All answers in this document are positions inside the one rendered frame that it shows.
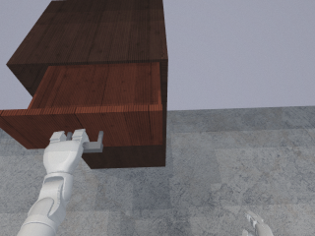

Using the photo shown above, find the drawer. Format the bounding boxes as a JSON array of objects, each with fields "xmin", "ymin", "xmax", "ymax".
[{"xmin": 0, "ymin": 62, "xmax": 162, "ymax": 149}]

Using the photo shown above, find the left robot hand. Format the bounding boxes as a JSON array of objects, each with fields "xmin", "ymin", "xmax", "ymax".
[{"xmin": 43, "ymin": 129, "xmax": 90, "ymax": 175}]

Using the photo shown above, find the cabinet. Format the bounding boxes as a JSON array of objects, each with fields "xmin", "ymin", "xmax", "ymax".
[{"xmin": 6, "ymin": 0, "xmax": 168, "ymax": 169}]

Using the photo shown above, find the robot left forearm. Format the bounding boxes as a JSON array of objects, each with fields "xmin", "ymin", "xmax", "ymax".
[{"xmin": 17, "ymin": 171, "xmax": 74, "ymax": 236}]

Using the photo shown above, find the right robot hand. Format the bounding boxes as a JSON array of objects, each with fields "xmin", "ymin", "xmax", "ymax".
[{"xmin": 241, "ymin": 209, "xmax": 274, "ymax": 236}]

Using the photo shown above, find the handle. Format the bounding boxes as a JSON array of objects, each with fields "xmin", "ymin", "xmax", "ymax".
[{"xmin": 66, "ymin": 131, "xmax": 104, "ymax": 153}]

